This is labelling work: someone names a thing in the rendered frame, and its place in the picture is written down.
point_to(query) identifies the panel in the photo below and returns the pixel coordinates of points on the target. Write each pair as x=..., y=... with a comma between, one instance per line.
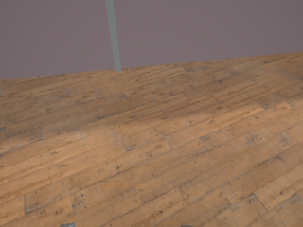
x=113, y=34

